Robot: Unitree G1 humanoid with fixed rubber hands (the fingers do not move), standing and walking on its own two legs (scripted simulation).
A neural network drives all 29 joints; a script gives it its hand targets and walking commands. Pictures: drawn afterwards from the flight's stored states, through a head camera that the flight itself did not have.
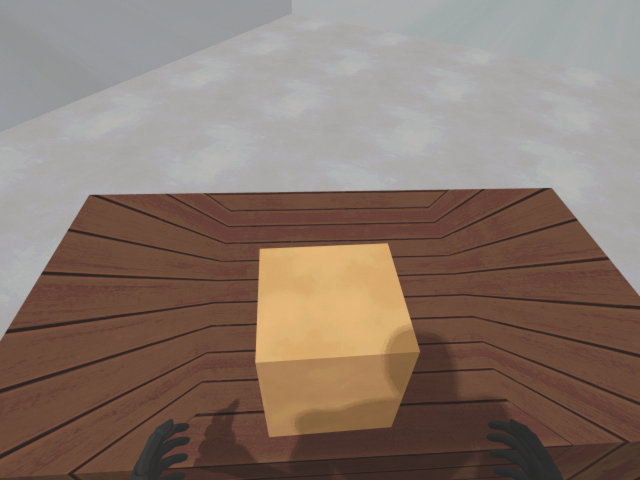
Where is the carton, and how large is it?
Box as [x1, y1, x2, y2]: [255, 243, 419, 436]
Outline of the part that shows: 387,243 260,249 255,363 269,436 386,427 391,425 419,353 419,349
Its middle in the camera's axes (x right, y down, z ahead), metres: +0.01 +0.17 +0.65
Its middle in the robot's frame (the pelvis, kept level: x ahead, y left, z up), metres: +0.38 +0.01 -0.09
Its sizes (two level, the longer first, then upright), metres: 0.210 0.200 0.250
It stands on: a pedestal, 0.56 m high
